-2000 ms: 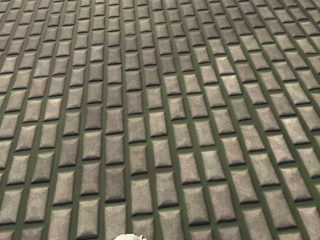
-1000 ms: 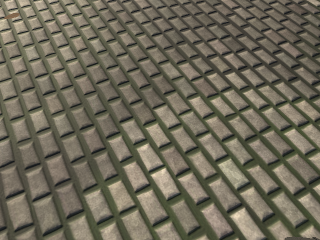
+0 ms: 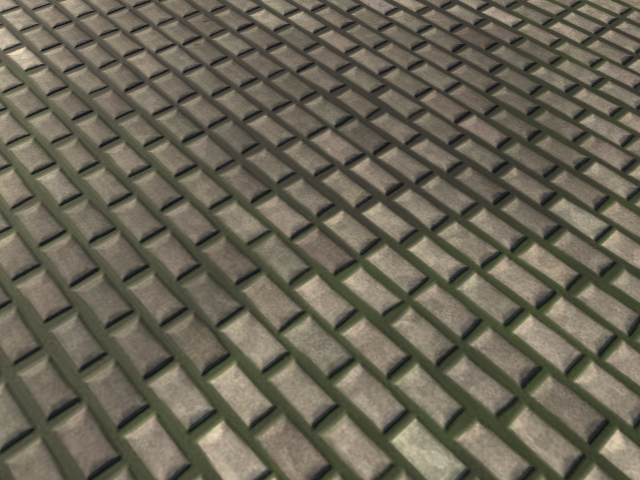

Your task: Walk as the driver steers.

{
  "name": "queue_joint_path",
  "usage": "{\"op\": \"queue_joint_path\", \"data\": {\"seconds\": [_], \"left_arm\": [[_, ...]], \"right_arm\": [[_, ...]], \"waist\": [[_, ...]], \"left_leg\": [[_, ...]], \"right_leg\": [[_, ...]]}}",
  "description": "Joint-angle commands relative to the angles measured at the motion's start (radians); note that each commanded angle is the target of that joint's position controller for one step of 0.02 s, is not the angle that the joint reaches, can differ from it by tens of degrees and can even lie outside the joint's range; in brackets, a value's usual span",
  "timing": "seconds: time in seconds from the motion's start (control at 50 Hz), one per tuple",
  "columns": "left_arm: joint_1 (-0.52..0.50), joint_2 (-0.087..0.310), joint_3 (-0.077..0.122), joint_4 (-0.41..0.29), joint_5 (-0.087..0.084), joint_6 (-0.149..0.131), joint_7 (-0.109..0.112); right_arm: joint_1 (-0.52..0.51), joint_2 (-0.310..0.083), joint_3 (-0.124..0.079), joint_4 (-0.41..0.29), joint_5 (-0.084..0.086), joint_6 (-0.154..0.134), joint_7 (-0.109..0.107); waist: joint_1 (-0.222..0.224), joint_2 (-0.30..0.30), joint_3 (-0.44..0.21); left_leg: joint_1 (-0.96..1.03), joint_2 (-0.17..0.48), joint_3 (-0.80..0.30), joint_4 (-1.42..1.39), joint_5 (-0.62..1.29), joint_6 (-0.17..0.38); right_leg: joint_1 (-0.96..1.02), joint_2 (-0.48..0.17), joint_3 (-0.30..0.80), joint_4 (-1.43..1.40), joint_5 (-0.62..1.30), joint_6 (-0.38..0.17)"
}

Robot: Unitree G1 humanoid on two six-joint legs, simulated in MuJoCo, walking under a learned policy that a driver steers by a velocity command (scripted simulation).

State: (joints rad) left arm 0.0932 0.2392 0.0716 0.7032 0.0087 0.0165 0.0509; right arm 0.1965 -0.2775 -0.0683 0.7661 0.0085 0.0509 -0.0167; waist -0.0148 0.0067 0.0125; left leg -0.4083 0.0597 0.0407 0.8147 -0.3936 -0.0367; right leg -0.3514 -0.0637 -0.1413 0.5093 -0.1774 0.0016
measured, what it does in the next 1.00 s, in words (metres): steps on the spot, turning left: left foot, then right foot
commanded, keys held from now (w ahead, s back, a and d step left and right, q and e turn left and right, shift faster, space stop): q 0.60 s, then no key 0.40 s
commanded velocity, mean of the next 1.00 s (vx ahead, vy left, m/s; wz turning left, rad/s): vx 0.01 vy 0.00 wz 0.44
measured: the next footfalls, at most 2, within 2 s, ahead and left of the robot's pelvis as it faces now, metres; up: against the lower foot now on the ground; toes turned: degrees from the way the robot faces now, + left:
left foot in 0.04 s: +0.03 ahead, +0.11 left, +0.00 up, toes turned +5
right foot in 0.54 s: +0.09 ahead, -0.10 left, +0.00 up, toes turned +25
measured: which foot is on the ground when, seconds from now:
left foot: up 0.00-0.02, down 0.04-0.54, up 0.56-0.88, down 0.90-1.00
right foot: down 0.00-0.04, up 0.06-0.52, down 0.54-1.00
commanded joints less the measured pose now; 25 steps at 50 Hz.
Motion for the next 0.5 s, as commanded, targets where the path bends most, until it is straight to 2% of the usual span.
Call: {"op": "queue_joint_path", "data": {"seconds": [0.02, 0.04, 0.06, 0.08, 0.1, 0.12, 0.14, 0.16, 0.2, 0.24, 0.3, 0.36, 0.4, 0.46, 0.5], "left_arm": [[-0.047, 0.142, 0.042, -0.042, -0.031, 0.0, 0.008], [0.008, 0.11, 0.039, -0.018, -0.031, 0.006, 0.005], [0.025, 0.056, 0.025, -0.047, 0.007, 0.006, -0.002], [-0.111, 0.099, 0.034, -0.09, 0.009, -0.002, 0.004], [-0.127, 0.122, 0.043, -0.087, -0.006, -0.002, 0.008], [-0.095, 0.133, 0.05, -0.066, -0.007, 0.001, 0.012], [-0.067, 0.138, 0.056, -0.041, 0.002, 0.006, 0.019], [-0.05, 0.138, 0.058, -0.036, 0.01, 0.008, 0.022], [-0.034, 0.12, 0.054, -0.038, 0.004, 0.002, 0.017], [-0.044, 0.105, 0.046, -0.044, -0.002, -0.004, 0.017], [-0.07, 0.096, 0.037, -0.054, -0.005, -0.012, 0.012], [-0.074, 0.099, 0.035, -0.055, -0.011, -0.022, -0.001], [-0.062, 0.106, 0.036, -0.052, -0.015, -0.03, -0.011], [-0.037, 0.118, 0.038, -0.049, -0.021, -0.048, -0.025], [0.008, 0.122, 0.041, -0.039, -0.023, -0.058, -0.036]], "right_arm": [[0.109, -0.08, -0.027, -0.038, -0.011, -0.008, 0.018], [0.122, -0.12, -0.039, -0.04, -0.024, -0.009, 0.015], [0.103, -0.247, -0.065, -0.078, -0.024, -0.009, -0.005], [0.12, -0.267, -0.063, -0.106, -0.059, -0.027, 0.005], [0.086, -0.247, -0.06, -0.112, -0.07, -0.047, 0.01], [0.02, -0.221, -0.055, -0.122, -0.044, -0.057, 0.005], [-0.028, -0.18, -0.044, -0.134, -0.018, -0.057, -0.001], [-0.048, -0.161, -0.035, -0.143, -0.007, -0.056, -0.009], [-0.023, -0.14, -0.027, -0.149, -0.007, -0.054, -0.018], [0.011, -0.145, -0.031, -0.153, -0.004, -0.054, -0.024], [0.029, -0.166, -0.043, -0.161, 0.0, -0.045, -0.033], [0.014, -0.183, -0.053, -0.18, -0.003, -0.033, -0.031], [-0.003, -0.187, -0.057, -0.194, -0.003, -0.027, -0.024], [-0.032, -0.187, -0.06, -0.212, 0.005, -0.019, -0.017], [-0.064, -0.182, -0.059, -0.224, 0.017, -0.013, -0.018]], "waist": [[-0.047, -0.13, -0.133], [-0.032, 0.002, -0.081], [0.02, 0.336, -0.029], [-0.066, 0.296, -0.05], [-0.049, 0.205, -0.043], [-0.009, 0.144, -0.033], [0.01, 0.111, -0.045], [0.021, 0.121, -0.059], [0.024, 0.109, -0.102], [0.01, 0.104, -0.117], [-0.008, 0.127, -0.118], [-0.014, 0.148, -0.102], [-0.015, 0.156, -0.103], [-0.01, 0.167, -0.119], [0.022, 0.165, -0.128]], "left_leg": [[0.169, -0.043, 0.043, -0.234, 0.14, 0.071], [0.22, -0.001, -0.077, -0.367, 0.259, 0.12], [0.293, 0.26, -0.47, -0.45, 0.542, 0.253], [0.219, 0.339, -0.594, -0.525, 0.558, 0.389], [0.204, 0.291, -0.536, -0.533, 0.437, 0.361], [0.206, 0.231, -0.459, -0.514, 0.376, 0.295], [0.21, 0.195, -0.409, -0.498, 0.364, 0.249], [0.197, 0.174, -0.378, -0.487, 0.411, 0.237], [0.23, 0.145, -0.352, -0.469, 0.476, 0.237], [0.295, 0.138, -0.359, -0.455, 0.499, 0.237], [0.325, 0.128, -0.394, -0.447, 0.434, 0.238], [0.265, 0.118, -0.442, -0.445, 0.368, 0.251], [0.237, 0.111, -0.48, -0.434, 0.391, 0.26], [0.251, 0.1, -0.542, -0.403, 0.481, 0.258], [0.246, 0.07, -0.555, -0.364, 0.516, 0.231]], "right_leg": [[0.067, -0.218, 0.136, -0.053, 0.078, -0.137], [-0.037, -0.15, 0.056, 0.108, -0.071, -0.05], [-0.312, 0.016, -0.039, 0.423, -0.395, 0.068], [-0.38, 0.082, 0.136, 0.604, -0.511, 0.065], [-0.392, 0.062, 0.193, 0.681, -0.43, 0.047], [-0.4, 0.044, 0.211, 0.685, -0.323, 0.037], [-0.391, 0.034, 0.217, 0.679, -0.257, 0.04], [-0.363, 0.04, 0.213, 0.691, -0.206, 0.049], [-0.333, 0.06, 0.214, 0.692, -0.149, 0.059], [-0.349, 0.068, 0.223, 0.602, -0.129, 0.068], [-0.32, 0.075, 0.237, 0.434, -0.125, 0.082], [-0.233, 0.09, 0.236, 0.319, -0.155, 0.084], [-0.173, 0.104, 0.234, 0.26, -0.182, 0.078], [-0.1, 0.117, 0.238, 0.154, -0.197, 0.063], [-0.006, 0.121, 0.225, -0.011, -0.115, 0.043]]}}
Over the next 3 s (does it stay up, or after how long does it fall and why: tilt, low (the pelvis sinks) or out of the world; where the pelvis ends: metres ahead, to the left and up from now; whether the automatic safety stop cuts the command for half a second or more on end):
stays up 0.89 0.29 0.00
